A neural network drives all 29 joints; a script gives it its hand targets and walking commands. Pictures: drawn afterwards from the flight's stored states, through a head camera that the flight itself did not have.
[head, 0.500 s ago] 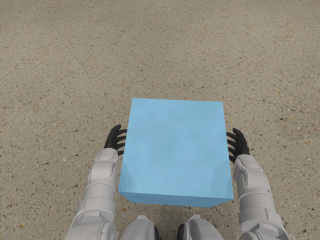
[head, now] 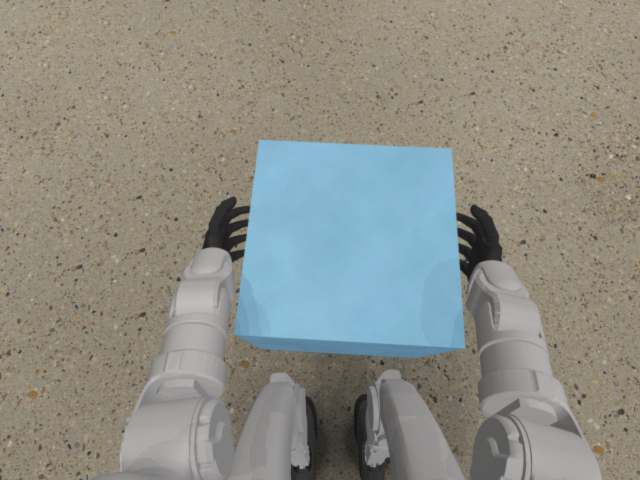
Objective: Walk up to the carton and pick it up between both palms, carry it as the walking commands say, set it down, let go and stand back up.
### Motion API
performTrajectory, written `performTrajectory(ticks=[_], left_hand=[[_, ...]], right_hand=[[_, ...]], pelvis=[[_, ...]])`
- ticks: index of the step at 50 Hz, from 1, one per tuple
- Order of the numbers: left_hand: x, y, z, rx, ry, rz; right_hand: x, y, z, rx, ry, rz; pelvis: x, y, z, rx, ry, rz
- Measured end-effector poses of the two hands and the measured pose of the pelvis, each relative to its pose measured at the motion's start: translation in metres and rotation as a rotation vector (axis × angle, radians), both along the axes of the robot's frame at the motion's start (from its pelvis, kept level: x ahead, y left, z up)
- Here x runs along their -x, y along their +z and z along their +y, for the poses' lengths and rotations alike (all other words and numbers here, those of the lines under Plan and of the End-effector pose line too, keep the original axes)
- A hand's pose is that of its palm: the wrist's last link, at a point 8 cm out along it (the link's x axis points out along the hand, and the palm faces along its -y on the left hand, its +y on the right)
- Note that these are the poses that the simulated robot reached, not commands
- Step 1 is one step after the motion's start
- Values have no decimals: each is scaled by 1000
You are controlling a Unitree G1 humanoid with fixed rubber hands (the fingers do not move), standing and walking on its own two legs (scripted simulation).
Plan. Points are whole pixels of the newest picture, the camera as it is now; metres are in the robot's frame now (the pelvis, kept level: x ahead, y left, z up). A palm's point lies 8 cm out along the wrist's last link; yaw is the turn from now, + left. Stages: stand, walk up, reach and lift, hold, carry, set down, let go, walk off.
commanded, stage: set down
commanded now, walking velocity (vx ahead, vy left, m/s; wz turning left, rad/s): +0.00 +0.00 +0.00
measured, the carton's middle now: (346, 261) +0.41 -0.02 -0.13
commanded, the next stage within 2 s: none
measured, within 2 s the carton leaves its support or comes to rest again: neither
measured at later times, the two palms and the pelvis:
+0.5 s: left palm (236, 255) +0.43 +0.16 -0.15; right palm (457, 269) +0.40 -0.19 -0.15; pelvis -0.01 +0.00 -0.08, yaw -1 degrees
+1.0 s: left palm (250, 261) +0.45 +0.15 -0.24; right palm (441, 273) +0.42 -0.20 -0.24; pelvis -0.03 +0.00 -0.15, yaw -1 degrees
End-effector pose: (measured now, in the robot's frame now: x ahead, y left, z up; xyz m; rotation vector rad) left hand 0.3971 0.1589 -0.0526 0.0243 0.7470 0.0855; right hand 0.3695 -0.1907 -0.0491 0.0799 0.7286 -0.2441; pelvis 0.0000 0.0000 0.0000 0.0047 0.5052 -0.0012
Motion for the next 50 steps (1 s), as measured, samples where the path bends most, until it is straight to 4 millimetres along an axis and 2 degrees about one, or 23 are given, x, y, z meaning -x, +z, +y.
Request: performTrajectory(ticks=[21, 34, 50], left_hand=[[-27, -79, -4, -14, -18, 2], [-40, -126, 0, -18, -19, -3], [-55, -189, -6, -22, -46, 0]], right_hand=[[-21, -84, -4, 7, 4, 14], [-35, -131, 0, 17, 15, 13], [-47, -189, -5, 37, 11, 19]], pelvis=[[8, -68, -3, -9, -26, 144], [14, -106, -1, -7, -21, 187], [25, -153, 2, -1, -16, 217]])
